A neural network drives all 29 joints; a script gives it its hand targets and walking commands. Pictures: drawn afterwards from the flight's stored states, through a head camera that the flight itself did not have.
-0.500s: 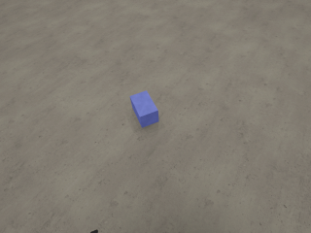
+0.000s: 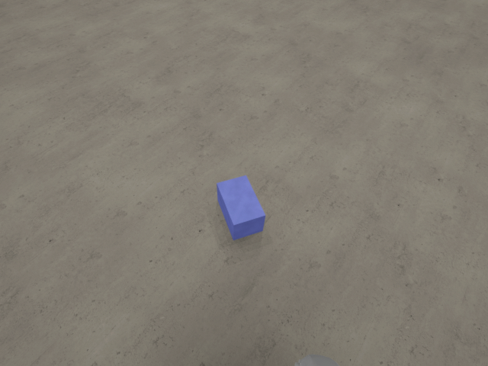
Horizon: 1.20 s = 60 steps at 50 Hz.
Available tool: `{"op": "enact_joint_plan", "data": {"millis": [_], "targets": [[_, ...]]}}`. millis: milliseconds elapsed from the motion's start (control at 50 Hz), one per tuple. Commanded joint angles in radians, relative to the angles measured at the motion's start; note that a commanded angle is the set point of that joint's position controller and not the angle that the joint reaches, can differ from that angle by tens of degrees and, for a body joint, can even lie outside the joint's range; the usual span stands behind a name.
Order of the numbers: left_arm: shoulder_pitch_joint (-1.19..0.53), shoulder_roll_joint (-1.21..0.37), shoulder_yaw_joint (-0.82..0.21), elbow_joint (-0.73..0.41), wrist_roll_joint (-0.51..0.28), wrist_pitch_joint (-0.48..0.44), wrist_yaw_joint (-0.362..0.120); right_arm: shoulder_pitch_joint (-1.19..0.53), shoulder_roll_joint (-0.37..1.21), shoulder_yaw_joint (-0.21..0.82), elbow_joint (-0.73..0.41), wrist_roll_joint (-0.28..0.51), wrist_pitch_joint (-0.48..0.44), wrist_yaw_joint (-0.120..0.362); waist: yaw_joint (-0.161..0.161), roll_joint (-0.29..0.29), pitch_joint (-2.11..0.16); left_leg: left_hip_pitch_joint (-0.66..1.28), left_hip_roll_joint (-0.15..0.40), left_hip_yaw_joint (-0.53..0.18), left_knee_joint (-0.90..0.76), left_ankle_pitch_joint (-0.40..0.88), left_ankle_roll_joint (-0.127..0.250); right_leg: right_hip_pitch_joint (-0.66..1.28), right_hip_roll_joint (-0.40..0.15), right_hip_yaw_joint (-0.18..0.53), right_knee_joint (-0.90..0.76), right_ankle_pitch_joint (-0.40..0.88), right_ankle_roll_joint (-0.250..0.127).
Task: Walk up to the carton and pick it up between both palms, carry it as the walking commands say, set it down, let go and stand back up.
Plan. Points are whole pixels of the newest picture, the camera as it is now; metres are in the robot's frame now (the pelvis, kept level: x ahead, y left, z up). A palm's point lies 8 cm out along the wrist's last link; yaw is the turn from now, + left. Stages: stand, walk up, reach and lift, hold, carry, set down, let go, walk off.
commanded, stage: walk up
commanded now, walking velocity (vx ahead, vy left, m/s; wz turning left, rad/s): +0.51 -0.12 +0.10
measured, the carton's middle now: (239, 207) +0.85 +0.04 -0.71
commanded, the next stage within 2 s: none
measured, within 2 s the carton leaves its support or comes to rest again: neither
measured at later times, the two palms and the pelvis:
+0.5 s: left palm (181, 263) +0.33 +0.16 -0.13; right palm (401, 355) +0.17 -0.27 -0.16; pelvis +0.24 -0.06 -0.01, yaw +1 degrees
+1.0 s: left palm (145, 246) +0.37 +0.25 -0.15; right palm (345, 229) +0.42 -0.20 -0.13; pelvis +0.37 +0.02 +0.00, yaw +1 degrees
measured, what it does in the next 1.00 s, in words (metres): walks ahead: right foot, then left foot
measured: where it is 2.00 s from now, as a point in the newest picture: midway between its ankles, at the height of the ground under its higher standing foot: (244, 324)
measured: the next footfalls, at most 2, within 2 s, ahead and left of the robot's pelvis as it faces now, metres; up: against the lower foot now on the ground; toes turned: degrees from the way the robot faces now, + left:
right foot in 0.38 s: +0.33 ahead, -0.18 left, +0.00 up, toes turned -9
left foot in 0.82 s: +0.41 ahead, +0.13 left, +0.00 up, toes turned +9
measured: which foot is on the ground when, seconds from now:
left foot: down 0.00-0.38, up 0.40-0.80, down 0.82-1.00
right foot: up 0.00-0.36, down 0.38-0.82, up 0.84-1.00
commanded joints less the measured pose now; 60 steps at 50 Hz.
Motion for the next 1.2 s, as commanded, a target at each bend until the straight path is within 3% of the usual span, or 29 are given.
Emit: {"op": "enact_joint_plan", "data": {"millis": [0,80,160,220,280,320,340,360,380,400,440,480,560,660,720,740,760,780,800,820,860,880,900,920,1020,1080,1120,1160,1180], "targets": [[0.047,0.005,0.005,-0.036,0.006,0.026,-0.008,0.2,-0.15,-0.032,0.031,0.019,-0.019,-0.017,-0.009,0.103,-0.039,0.184,0.248,-0.268,-0.211,0.234,0.048,-0.159,-0.047,0.056,-0.01,0.145,0.027],[-0.11,-0.007,-0.008,-0.085,0.0,0.048,-0.035,0.225,-0.135,-0.034,0.044,0.017,-0.018,-0.015,-0.039,0.199,0.033,0.144,0.231,-0.199,-0.288,0.028,0.049,-0.205,-0.034,0.026,-0.111,0.27,0.05],[-0.26,-0.009,-0.016,-0.129,-0.007,0.038,-0.043,0.299,-0.133,-0.031,0.067,0.012,-0.017,-0.02,-0.072,0.165,0.08,0.187,0.225,-0.168,-0.306,0.058,0.052,-0.201,-0.014,0.003,-0.324,0.336,0.058],[-0.304,0.0,-0.022,-0.135,-0.011,0.015,-0.039,0.302,-0.121,-0.026,0.082,0.008,-0.009,-0.017,-0.075,0.247,0.049,0.155,0.151,-0.052,-0.301,0.01,0.056,-0.026,0.021,-0.065,-0.51,0.26,0.052],[-0.284,0.011,-0.01,-0.128,-0.008,-0.001,-0.027,0.356,-0.131,-0.027,0.116,0.005,0.004,-0.028,-0.073,0.185,0.049,0.195,0.186,-0.086,-0.196,0.13,0.064,0.042,0.018,-0.061,-0.612,0.148,0.031],[-0.104,0.052,0.008,-0.059,-0.002,-0.021,-0.006,0.353,-0.123,-0.02,0.126,0.013,0.013,-0.028,0.009,0.071,-0.082,0.148,0.117,-0.029,0.065,0.23,0.027,0.308,0.026,-0.077,-0.721,0.189,-0.007],[0.067,0.128,0.033,-0.005,0.005,-0.032,0.009,0.344,-0.097,-0.013,0.108,0.011,0.01,-0.028,0.077,-0.055,-0.187,-0.043,0.075,-0.035,0.3,0.086,-0.003,0.565,-0.078,0.047,-0.717,0.257,-0.047],[0.215,0.248,0.059,0.019,0.016,-0.039,0.024,0.356,-0.034,-0.007,0.069,0.024,0.008,-0.032,0.105,-0.3,-0.257,-0.276,-0.03,-0.037,0.604,-0.356,-0.039,0.719,-0.375,0.414,-0.805,0.422,-0.099],[0.288,0.297,0.067,0.038,-0.01,-0.027,0.036,0.38,-0.069,-0.027,0.077,0.035,0.028,-0.035,0.092,-0.125,-0.33,-0.333,-0.016,-0.12,0.763,-0.415,-0.046,0.753,-0.52,0.603,-0.847,0.567,-0.164],[0.187,0.227,0.057,0.015,-0.019,-0.026,0.039,0.355,-0.079,-0.03,0.099,0.03,0.035,-0.035,0.043,-0.039,-0.279,-0.337,0.027,-0.167,0.835,-0.361,-0.05,0.647,-0.452,0.488,-0.817,0.562,-0.178],[0.031,0.112,0.034,-0.023,-0.016,-0.038,0.044,0.296,-0.047,-0.031,0.098,0.009,0.042,-0.026,0.008,-0.067,-0.112,-0.289,0.059,-0.175,0.772,-0.266,-0.054,0.419,-0.317,0.25,-0.832,0.657,-0.138],[-0.006,0.056,0.021,-0.029,-0.015,-0.036,0.044,0.302,-0.017,-0.028,0.104,0.006,0.069,-0.017,-0.032,-0.137,-0.061,-0.229,0.064,-0.151,0.716,-0.191,-0.058,0.272,-0.259,0.13,-0.859,0.593,-0.1],[0.045,0.071,0.024,-0.022,-0.002,-0.035,0.044,0.189,-0.027,-0.027,0.05,0.01,0.106,0.007,-0.021,-0.158,-0.058,-0.235,0.047,-0.108,0.59,-0.094,-0.075,0.231,-0.24,0.061,-0.884,0.552,-0.106],[0.048,0.105,0.032,-0.016,0.005,-0.015,0.043,0.038,-0.036,-0.014,-0.012,0.021,0.109,0.033,-0.002,-0.179,0.0,-0.137,0.022,-0.055,0.289,-0.018,-0.087,0.142,-0.212,0.032,-0.934,0.184,-0.083],[0.068,0.129,0.038,0.0,0.006,-0.005,0.039,0.014,-0.056,-0.017,-0.015,0.028,0.093,0.032,0.0,-0.175,-0.004,-0.055,0.013,-0.04,0.14,-0.038,-0.085,0.157,-0.219,0.045,-0.913,0.098,-0.068],[0.063,0.098,0.029,0.012,0.004,-0.006,0.03,0.056,-0.071,-0.019,0.011,0.033,0.075,0.023,-0.02,-0.16,-0.05,0.058,0.003,-0.037,0.041,-0.011,-0.073,0.165,-0.154,-0.003,-0.839,0.054,-0.051],[0.101,0.045,0.01,0.044,-0.001,-0.002,0.03,0.146,-0.128,-0.033,0.047,0.03,0.052,0.012,-0.056,-0.057,-0.111,0.24,0.021,-0.041,0.001,-0.01,-0.062,0.119,-0.062,-0.061,-0.681,-0.034,-0.031],[0.148,-0.015,-0.01,0.049,0.0,-0.005,0.029,0.235,-0.215,-0.06,0.074,0.015,0.036,-0.004,-0.091,0.204,-0.161,0.347,0.174,-0.19,-0.058,-0.071,-0.037,0.01,0.0,-0.103,-0.481,-0.155,-0.005],[0.145,-0.045,-0.017,0.018,0.002,0.004,0.026,0.312,-0.293,-0.073,0.071,0.005,0.027,-0.015,-0.101,0.394,-0.143,0.306,0.387,-0.495,-0.196,-0.132,0.002,-0.09,0.041,-0.047,-0.27,-0.302,0.02],[0.114,0.002,0.002,-0.008,-0.005,0.023,0.031,0.275,-0.298,-0.068,0.056,0.006,0.04,-0.024,-0.106,0.311,-0.084,0.216,0.414,-0.543,-0.285,-0.302,0.07,-0.101,0.017,0.016,-0.186,-0.254,0.013],[0.045,0.024,0.006,-0.006,-0.01,0.029,0.02,0.116,-0.205,-0.039,0.032,0.001,0.04,-0.027,-0.049,0.23,0.025,0.042,0.291,-0.401,-0.277,-0.281,0.075,-0.073,-0.027,0.063,-0.161,-0.108,0.0],[0.079,-0.014,-0.006,0.016,-0.021,0.032,0.026,0.004,-0.148,-0.008,0.003,0.019,0.038,-0.039,0.005,0.198,0.027,0.021,0.197,-0.206,-0.194,0.284,0.05,0.046,-0.013,0.061,-0.278,-0.076,0.004],[0.124,-0.021,-0.009,0.038,-0.027,0.031,0.029,-0.002,-0.12,0.0,0.002,0.03,0.029,-0.043,0.015,0.206,-0.044,0.116,0.177,-0.117,-0.095,0.793,0.059,0.073,0.011,0.037,-0.291,-0.099,0.018],[0.158,-0.021,-0.009,0.051,-0.03,0.035,0.032,0.045,-0.119,0.001,0.019,0.033,0.021,-0.046,0.011,0.206,-0.113,0.165,0.189,-0.102,-0.075,0.935,0.072,0.105,0.034,0.014,-0.307,-0.094,0.031],[0.051,-0.023,-0.013,0.001,-0.03,0.072,0.043,0.058,-0.13,-0.008,0.042,0.032,0.051,-0.046,-0.009,0.203,-0.108,0.107,0.188,-0.148,-0.127,0.438,0.107,0.159,0.042,0.014,-0.465,-0.016,0.032],[0.058,-0.019,-0.013,0.001,-0.026,0.067,0.05,0.029,-0.143,-0.012,0.041,0.031,0.076,-0.042,0.012,0.168,-0.072,0.01,0.172,-0.174,-0.134,0.116,0.08,0.254,0.048,-0.007,-0.654,0.1,0.012],[0.045,0.03,-0.003,0.001,-0.016,0.046,0.061,0.052,-0.111,-0.015,0.047,0.03,0.09,-0.038,0.016,0.065,-0.065,-0.055,0.122,-0.16,-0.078,-0.005,0.024,0.333,-0.023,0.026,-0.761,0.158,-0.009],[-0.008,0.095,-0.005,-0.012,-0.014,0.028,0.065,0.101,-0.033,-0.007,0.054,0.031,0.1,-0.035,-0.028,-0.161,-0.04,-0.049,-0.01,-0.077,0.059,-0.116,-0.041,0.276,-0.184,0.202,-0.886,0.185,-0.049],[-0.037,0.079,-0.012,0.0,-0.017,0.033,0.062,0.112,-0.042,-0.006,0.077,0.036,0.108,-0.038,-0.026,-0.163,-0.013,0.038,-0.018,-0.084,0.023,-0.112,-0.054,0.192,-0.167,0.177,-0.902,0.116,-0.08]]}}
